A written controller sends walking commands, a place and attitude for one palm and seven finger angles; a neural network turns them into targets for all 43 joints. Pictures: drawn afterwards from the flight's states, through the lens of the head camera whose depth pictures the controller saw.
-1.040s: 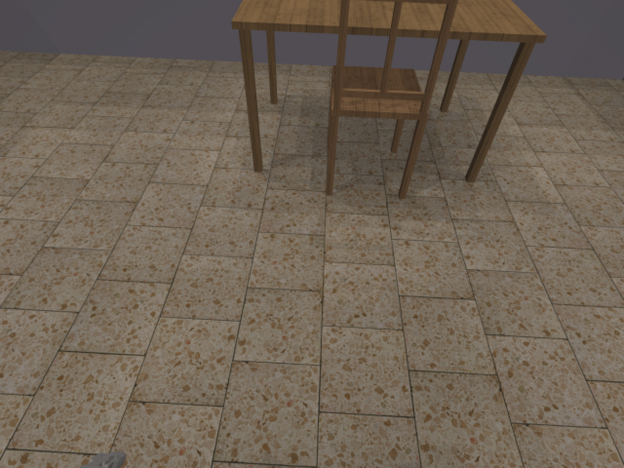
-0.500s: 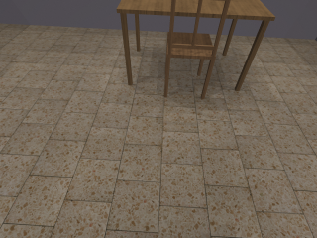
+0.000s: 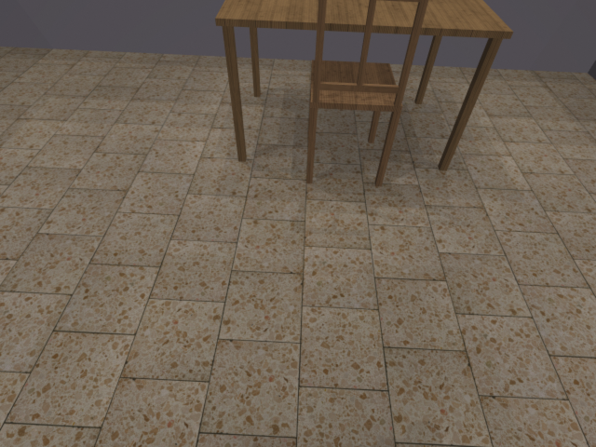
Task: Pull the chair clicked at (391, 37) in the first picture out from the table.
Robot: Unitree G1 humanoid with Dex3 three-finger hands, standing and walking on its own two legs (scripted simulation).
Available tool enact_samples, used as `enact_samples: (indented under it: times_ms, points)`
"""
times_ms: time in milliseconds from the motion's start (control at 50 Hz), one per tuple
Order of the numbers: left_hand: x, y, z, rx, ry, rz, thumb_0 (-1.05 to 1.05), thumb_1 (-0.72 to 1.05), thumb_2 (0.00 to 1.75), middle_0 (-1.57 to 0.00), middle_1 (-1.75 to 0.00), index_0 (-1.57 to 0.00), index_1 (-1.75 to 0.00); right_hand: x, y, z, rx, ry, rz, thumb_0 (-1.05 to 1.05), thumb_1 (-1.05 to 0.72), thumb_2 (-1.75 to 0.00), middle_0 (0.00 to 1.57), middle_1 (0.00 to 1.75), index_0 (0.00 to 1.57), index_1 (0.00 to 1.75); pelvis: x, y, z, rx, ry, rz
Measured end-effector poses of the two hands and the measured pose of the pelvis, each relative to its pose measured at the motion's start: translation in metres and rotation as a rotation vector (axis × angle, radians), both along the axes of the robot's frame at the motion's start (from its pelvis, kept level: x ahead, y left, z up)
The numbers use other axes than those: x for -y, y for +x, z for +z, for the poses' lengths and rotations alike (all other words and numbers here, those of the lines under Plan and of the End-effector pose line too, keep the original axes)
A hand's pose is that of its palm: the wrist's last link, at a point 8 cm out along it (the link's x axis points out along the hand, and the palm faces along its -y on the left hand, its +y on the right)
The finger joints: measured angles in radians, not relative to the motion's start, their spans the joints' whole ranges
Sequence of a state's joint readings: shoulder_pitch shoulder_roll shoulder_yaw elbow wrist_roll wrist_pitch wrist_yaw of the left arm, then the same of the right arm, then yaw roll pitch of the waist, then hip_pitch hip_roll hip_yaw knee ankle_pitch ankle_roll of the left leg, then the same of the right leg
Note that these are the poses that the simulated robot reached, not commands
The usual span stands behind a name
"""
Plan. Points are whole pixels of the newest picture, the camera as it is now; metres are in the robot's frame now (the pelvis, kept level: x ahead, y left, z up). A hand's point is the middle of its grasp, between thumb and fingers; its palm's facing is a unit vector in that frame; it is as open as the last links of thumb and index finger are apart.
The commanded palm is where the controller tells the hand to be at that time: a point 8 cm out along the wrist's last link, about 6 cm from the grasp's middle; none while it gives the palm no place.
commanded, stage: look at it before walking up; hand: left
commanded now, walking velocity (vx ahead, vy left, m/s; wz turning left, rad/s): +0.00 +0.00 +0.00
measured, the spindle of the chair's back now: (365, 45) +1.49 -0.19 -0.07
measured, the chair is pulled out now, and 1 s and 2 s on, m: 0.00 0.00 0.00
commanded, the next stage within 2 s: walk to a spot facing it in 0.40 s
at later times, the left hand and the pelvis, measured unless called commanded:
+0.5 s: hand out of the picture +0.07 +0.25 -0.16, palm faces -0.04 -0.94 -0.33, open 7.3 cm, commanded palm none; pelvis +0.01 +0.00 +0.00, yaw +0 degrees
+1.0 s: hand out of the picture +0.11 +0.14 -0.17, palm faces -0.15 -0.97 -0.21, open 7.3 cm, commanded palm none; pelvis +0.10 -0.04 -0.01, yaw -13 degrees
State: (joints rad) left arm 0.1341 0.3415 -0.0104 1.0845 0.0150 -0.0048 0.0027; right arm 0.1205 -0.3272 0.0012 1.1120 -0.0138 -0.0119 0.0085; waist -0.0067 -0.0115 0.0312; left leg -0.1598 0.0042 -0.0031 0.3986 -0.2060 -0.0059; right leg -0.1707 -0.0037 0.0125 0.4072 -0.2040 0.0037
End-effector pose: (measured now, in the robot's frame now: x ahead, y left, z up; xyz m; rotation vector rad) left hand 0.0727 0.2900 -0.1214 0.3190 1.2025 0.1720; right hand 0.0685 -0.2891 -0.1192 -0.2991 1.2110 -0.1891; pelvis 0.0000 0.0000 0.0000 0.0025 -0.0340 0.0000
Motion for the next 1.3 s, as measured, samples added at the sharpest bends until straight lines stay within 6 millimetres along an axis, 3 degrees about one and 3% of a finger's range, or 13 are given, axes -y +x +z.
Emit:
enact_samples:
  times_ms: [580,760,900,980,1100,1200,1300]
  points:
    - [0.000,-0.002,-0.003,-0.037,0.000,0.012,0.01,0.91,0.90,-0.20,-0.29,-0.21,-0.30,-0.001,0.008,0.000,-0.009,-0.005,-0.003,0.01,-0.90,-0.90,0.21,0.30,0.20,0.30,0.000,0.009,0.001,-0.006,-0.001,-0.014]
    - [0.034,-0.005,-0.021,-0.148,-0.072,-0.022,0.01,0.91,0.90,-0.20,-0.29,-0.20,-0.30,-0.017,-0.014,-0.023,-0.028,0.076,-0.124,0.00,-0.90,-0.90,0.21,0.30,0.20,0.30,0.008,0.037,-0.010,-0.022,0.011,-0.120]
    - [0.076,0.030,-0.031,-0.128,-0.088,-0.061,0.01,0.91,0.90,-0.20,-0.29,-0.20,-0.30,-0.003,-0.036,-0.048,-0.133,0.118,-0.227,0.01,-0.90,-0.90,0.21,0.30,0.20,0.30,0.035,0.068,-0.024,-0.015,-0.002,-0.176]
    - [0.093,0.037,-0.024,-0.156,-0.107,-0.059,0.00,0.91,0.90,-0.20,-0.29,-0.20,-0.30,0.003,-0.007,-0.033,-0.114,0.122,-0.242,0.01,-0.90,-0.90,0.21,0.30,0.20,0.30,0.043,0.091,-0.012,-0.023,0.002,-0.216]
    - [0.105,0.058,-0.015,-0.266,-0.129,-0.116,0.00,0.91,0.90,-0.20,-0.29,-0.21,-0.30,0.009,0.072,-0.014,0.052,0.117,-0.282,0.01,-0.90,-0.90,0.20,0.30,0.20,0.30,0.042,0.131,-0.001,-0.047,0.004,-0.284]
    - [0.097,0.101,-0.020,-0.288,-0.123,-0.131,0.00,0.91,0.90,-0.21,-0.29,-0.21,-0.30,0.003,0.143,-0.009,0.134,0.116,-0.276,0.01,-0.90,-0.90,0.20,0.30,0.20,0.30,0.034,0.175,-0.004,-0.054,-0.013,-0.320]
    - [0.076,0.163,-0.041,-0.294,-0.121,-0.144,0.00,0.91,0.90,-0.21,-0.29,-0.21,-0.30,-0.011,0.219,-0.010,0.202,0.094,-0.259,0.01,-0.90,-0.90,0.20,0.30,0.20,0.30,0.021,0.234,-0.019,-0.053,-0.029,-0.357]
